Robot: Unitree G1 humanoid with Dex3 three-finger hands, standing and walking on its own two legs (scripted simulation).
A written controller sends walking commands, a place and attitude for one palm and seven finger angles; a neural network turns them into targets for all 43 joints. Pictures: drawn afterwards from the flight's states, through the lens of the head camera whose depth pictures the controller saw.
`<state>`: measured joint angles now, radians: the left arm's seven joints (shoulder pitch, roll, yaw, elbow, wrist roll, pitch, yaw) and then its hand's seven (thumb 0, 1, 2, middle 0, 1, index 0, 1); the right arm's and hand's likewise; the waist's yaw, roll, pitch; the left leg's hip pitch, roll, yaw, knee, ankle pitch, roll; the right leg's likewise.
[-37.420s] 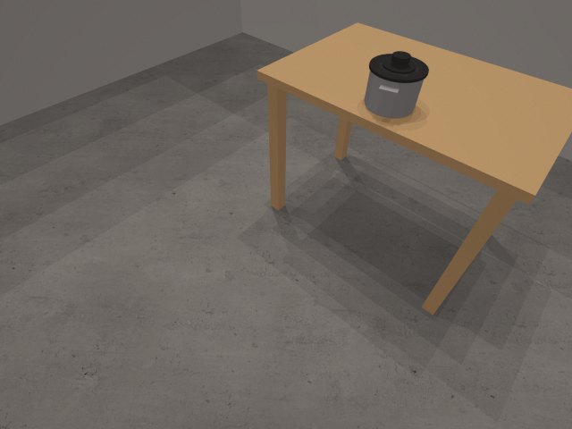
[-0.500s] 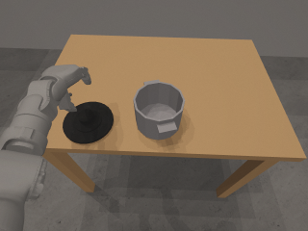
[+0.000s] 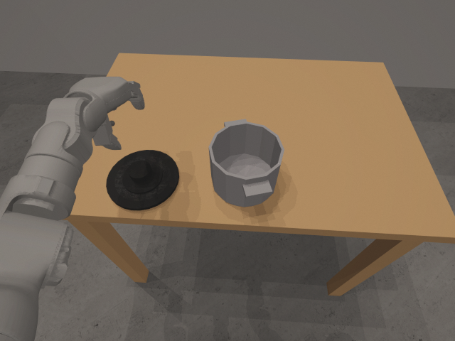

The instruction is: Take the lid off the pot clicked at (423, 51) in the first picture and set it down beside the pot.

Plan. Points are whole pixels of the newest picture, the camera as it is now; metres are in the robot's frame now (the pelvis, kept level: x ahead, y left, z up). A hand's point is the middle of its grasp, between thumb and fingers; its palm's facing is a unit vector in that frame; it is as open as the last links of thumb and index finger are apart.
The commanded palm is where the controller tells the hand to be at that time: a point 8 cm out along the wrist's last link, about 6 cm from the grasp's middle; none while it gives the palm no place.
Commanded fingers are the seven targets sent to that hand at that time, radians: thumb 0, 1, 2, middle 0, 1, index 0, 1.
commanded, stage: draw the hand back to the body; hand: left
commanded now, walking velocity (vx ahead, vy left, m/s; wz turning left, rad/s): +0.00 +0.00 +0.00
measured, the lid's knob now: (140, 171) +0.47 +0.20 -0.04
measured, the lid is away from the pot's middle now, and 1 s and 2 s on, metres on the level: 0.24 0.24 0.24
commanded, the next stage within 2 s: none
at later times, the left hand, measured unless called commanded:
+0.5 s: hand (101, 153) +0.40 +0.22 +0.11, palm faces -0.26 -0.18 -0.95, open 11.0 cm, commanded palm +0.37 +0.22 +0.19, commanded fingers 0.00 -0.10 0.82 -0.43 -0.70 -0.43 -0.70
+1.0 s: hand (108, 152) +0.35 +0.17 +0.17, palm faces +0.29 -0.92 -0.25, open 9.9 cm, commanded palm +0.30 +0.21 +0.19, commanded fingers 0.00 0.45 0.87 -0.30 -0.48 -0.30 -0.48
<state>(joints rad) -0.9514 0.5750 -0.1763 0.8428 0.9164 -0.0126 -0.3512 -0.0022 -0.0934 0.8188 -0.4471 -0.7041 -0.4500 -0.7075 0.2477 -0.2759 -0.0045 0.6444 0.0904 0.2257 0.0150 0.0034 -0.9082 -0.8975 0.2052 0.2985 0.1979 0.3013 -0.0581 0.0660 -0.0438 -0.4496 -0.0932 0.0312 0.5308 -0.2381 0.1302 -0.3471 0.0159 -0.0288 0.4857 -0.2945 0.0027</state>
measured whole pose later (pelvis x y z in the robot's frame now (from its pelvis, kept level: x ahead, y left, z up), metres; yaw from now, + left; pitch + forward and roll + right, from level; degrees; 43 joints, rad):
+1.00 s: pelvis +0.02 -0.05 +0.01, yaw -2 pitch +0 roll -1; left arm -0.12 0.38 0.25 0.05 -0.08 -0.08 0.08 0.00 0.21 0.84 -0.37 -0.58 -0.37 -0.58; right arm 0.20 -0.27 0.02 0.66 0.06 0.01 -0.03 0.01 -0.91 -0.90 0.21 0.30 0.20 0.30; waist 0.00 0.03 0.01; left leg -0.19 -0.03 0.04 0.46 -0.26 0.05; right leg -0.10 0.08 0.00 0.40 -0.29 -0.06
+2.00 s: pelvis +0.00 -0.05 +0.01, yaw -2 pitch -4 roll -1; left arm 0.47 0.35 0.28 -0.40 -0.11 -0.12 0.08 0.01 0.89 0.89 -0.21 -0.30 -0.21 -0.31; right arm 0.17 -0.23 0.02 0.62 0.04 -0.05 -0.03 0.01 -0.91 -0.90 0.21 0.30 0.20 0.30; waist 0.05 0.05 0.03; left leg -0.14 -0.03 0.03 0.43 -0.23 0.06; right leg -0.02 0.08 -0.01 0.34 -0.25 -0.06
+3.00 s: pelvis -0.06 +0.00 -0.01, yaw -6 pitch -1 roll -2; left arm 0.64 0.44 0.42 -0.65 -0.05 -0.20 0.11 0.01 0.89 0.89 -0.21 -0.30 -0.22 -0.31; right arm 0.21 -0.18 0.01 0.50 0.03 -0.04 -0.03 0.01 -0.90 -0.90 0.21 0.30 0.20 0.30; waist 0.00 0.00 0.12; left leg -0.36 -0.02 0.13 0.60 -0.23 0.12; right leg -0.28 -0.03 -0.08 0.57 -0.27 0.02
